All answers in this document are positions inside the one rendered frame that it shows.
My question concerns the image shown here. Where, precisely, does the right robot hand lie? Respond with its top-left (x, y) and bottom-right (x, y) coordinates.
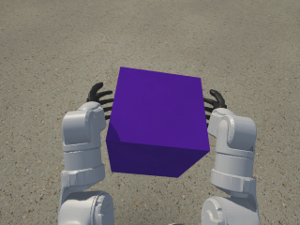
top-left (203, 89), bottom-right (227, 127)

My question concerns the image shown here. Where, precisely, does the left robot hand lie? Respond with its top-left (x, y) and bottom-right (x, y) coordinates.
top-left (86, 82), bottom-right (113, 120)

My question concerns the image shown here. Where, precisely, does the carton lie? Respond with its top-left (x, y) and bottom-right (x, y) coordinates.
top-left (105, 67), bottom-right (210, 178)

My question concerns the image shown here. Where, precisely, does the robot right upper arm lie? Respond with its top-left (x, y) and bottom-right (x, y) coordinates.
top-left (201, 196), bottom-right (261, 225)

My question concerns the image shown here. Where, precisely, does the robot left forearm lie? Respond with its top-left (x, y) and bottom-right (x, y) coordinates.
top-left (57, 101), bottom-right (107, 225)

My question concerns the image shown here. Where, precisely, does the robot right forearm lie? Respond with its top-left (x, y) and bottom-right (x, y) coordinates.
top-left (207, 108), bottom-right (261, 224)

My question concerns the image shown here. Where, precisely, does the robot left upper arm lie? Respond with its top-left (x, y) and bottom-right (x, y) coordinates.
top-left (58, 190), bottom-right (115, 225)

